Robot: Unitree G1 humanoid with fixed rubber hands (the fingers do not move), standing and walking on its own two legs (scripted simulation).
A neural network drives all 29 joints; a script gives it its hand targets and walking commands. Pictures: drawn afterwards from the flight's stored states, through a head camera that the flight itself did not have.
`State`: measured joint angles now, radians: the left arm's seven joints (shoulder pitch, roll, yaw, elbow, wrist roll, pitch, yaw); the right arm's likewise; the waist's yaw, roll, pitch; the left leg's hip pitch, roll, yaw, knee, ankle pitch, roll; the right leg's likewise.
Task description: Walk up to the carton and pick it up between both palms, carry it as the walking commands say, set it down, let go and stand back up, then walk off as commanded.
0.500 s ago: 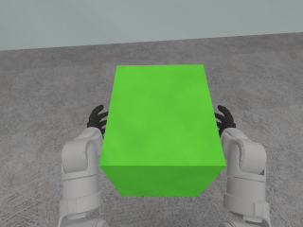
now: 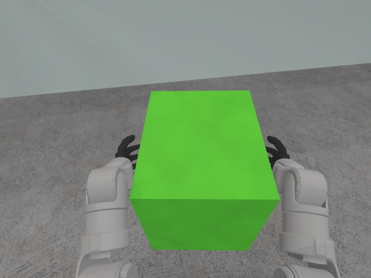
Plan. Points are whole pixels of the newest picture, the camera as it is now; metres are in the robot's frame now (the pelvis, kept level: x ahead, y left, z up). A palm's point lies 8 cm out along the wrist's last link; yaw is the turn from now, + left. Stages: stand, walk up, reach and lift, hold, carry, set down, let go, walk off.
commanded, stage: carry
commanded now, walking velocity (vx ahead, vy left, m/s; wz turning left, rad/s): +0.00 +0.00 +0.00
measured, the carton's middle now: (199, 171) +0.36 -0.01 +0.06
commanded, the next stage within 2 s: none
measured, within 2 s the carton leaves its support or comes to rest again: neither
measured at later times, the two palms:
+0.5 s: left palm (133, 168) +0.34 +0.14 +0.10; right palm (278, 170) +0.33 -0.18 +0.09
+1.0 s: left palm (143, 165) +0.36 +0.13 +0.08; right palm (281, 167) +0.35 -0.20 +0.08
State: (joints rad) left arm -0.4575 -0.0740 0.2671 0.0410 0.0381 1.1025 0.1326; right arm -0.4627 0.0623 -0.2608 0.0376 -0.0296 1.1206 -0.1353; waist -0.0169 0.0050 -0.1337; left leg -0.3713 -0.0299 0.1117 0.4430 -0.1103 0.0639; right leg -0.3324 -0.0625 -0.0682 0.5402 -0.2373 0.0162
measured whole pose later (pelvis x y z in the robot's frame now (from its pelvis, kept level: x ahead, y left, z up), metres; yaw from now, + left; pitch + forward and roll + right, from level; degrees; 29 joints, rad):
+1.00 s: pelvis +0.04 -0.03 +0.00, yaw -1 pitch +2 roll +0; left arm -0.39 -0.06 0.24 0.14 0.03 0.93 0.10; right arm -0.39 0.07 -0.23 0.14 -0.03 0.94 -0.11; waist 0.00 0.01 -0.11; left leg -0.36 0.04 0.10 0.52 -0.20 0.01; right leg -0.28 -0.01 -0.09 0.53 -0.29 -0.03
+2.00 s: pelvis +0.04 -0.04 +0.00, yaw -2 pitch +2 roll +0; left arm -0.44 -0.05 0.24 0.08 0.03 1.01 0.12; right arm -0.44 0.05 -0.22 0.09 -0.03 1.01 -0.12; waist 0.00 0.00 -0.09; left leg -0.35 0.06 0.12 0.53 -0.22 0.00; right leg -0.28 0.00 -0.09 0.55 -0.31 -0.04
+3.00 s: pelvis +0.01 +0.00 +0.00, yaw -5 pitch +0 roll +0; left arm -0.42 -0.17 0.41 0.43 0.33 0.55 -0.03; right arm -0.44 0.11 -0.43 0.51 -0.35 0.50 0.14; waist 0.03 -0.02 0.06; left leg -0.33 -0.07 -0.08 0.51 -0.18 0.02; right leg -0.29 0.03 0.12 0.54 -0.25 0.02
